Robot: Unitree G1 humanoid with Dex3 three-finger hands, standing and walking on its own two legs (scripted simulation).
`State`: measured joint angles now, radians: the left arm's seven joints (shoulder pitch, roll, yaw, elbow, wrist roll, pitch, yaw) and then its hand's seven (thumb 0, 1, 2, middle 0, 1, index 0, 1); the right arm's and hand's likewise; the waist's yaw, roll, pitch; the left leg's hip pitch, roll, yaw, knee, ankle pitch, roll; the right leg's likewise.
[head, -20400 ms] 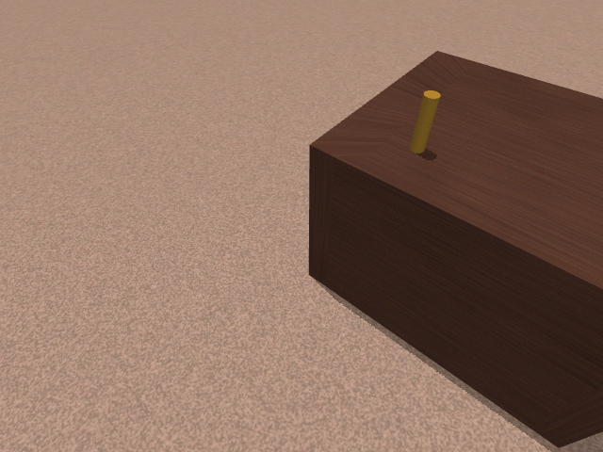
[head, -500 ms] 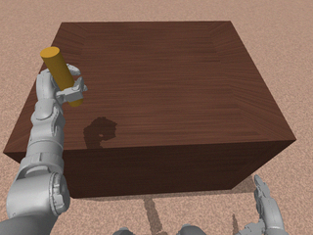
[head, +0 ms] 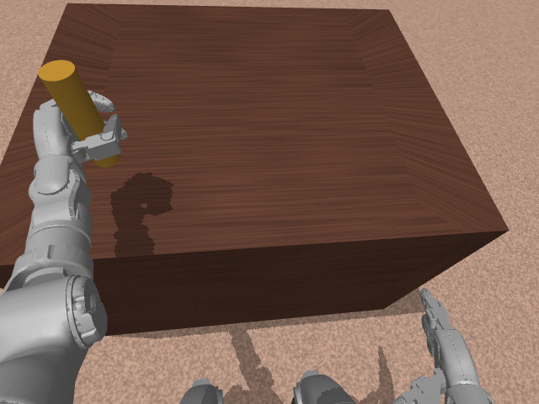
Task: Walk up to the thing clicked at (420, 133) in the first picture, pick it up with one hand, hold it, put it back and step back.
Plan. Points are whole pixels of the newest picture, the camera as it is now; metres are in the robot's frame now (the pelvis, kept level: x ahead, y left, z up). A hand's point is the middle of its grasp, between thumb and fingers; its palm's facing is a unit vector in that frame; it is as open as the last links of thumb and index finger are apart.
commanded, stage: crouch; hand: left
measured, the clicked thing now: (85, 120) +0.50 +0.23 +0.11
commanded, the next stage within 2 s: lower in 0.12 s
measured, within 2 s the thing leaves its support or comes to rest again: rests again in 1.20 s
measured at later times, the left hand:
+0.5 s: hand (112, 143) +0.52 +0.21 +0.05, palm faces +0.20 -0.98 +0.01, open 4.9 cm
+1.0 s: hand (121, 153) +0.53 +0.21 +0.01, palm faces +0.18 -0.98 -0.01, open 4.9 cm
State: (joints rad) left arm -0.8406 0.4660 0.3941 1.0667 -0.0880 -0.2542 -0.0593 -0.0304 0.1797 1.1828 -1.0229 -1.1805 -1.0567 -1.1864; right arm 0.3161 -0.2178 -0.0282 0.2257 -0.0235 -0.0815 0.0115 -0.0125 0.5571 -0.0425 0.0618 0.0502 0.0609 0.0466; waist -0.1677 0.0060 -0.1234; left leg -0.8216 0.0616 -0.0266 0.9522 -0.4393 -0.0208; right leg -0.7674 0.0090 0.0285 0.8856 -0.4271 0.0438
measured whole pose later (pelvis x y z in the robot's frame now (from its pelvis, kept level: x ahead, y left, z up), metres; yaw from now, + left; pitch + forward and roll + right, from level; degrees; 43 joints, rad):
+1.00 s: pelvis -0.01 +0.00 -0.04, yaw -1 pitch +26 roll -4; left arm -0.93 0.61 0.48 1.22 -0.02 -0.38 -0.09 -0.03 0.18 1.18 -1.02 -1.18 -1.06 -1.18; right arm 0.33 -0.25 0.00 0.00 -0.05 0.00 0.04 -0.01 0.54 -0.05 0.06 0.05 0.06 0.05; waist -0.27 0.00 -0.14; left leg -1.12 0.07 -0.05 1.18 -0.51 -0.03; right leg -1.06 0.03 0.01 1.11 -0.50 0.04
